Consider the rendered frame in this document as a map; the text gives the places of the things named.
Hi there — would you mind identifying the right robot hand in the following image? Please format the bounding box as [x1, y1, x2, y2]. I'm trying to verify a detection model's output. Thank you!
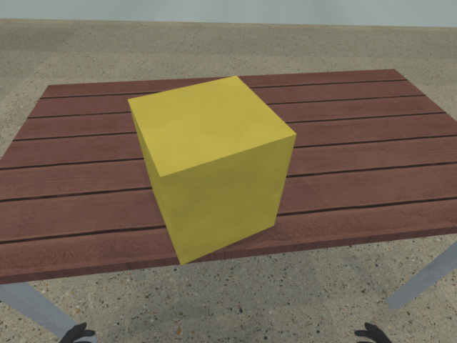
[354, 322, 392, 343]

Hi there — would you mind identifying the table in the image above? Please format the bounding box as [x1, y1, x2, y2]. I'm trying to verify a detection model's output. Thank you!
[0, 69, 457, 343]

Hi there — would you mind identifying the carton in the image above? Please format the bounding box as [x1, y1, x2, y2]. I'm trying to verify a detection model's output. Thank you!
[128, 76, 296, 265]

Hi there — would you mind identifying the left robot hand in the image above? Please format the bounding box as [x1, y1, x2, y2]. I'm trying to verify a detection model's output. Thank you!
[59, 322, 95, 343]

